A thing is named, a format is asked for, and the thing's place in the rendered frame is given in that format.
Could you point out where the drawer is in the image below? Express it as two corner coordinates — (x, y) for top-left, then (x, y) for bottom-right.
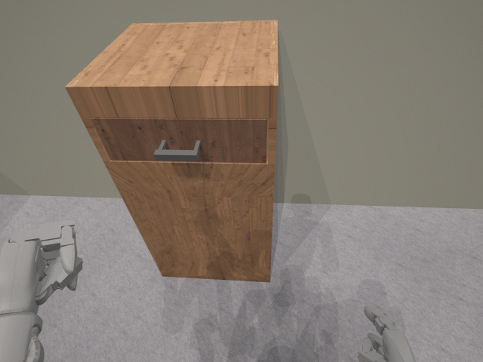
(91, 118), (268, 163)

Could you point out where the handle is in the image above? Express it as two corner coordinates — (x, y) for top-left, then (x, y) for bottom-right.
(154, 140), (201, 161)

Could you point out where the cabinet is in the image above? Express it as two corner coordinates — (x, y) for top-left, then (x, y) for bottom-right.
(65, 20), (278, 282)

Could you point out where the right robot hand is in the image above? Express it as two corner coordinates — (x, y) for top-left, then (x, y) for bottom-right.
(358, 306), (416, 362)

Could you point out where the robot left forearm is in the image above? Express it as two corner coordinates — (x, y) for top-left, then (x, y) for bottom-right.
(0, 312), (45, 362)

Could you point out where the left robot hand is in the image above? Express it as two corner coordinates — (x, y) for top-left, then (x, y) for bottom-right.
(0, 220), (82, 315)

